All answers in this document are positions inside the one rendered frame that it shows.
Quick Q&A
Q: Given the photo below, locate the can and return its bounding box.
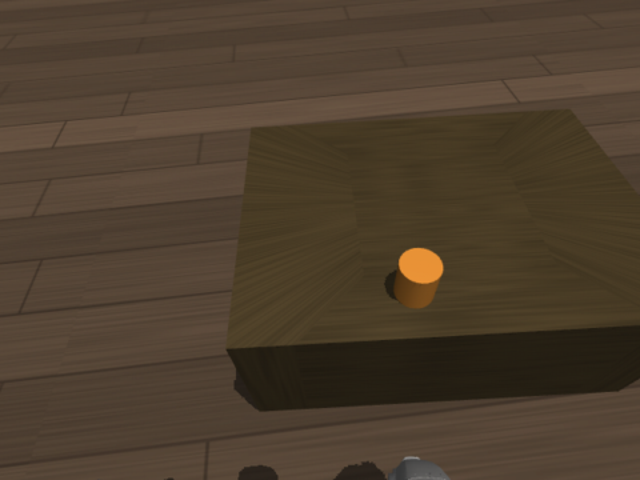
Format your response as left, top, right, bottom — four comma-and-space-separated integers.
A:
394, 248, 443, 309

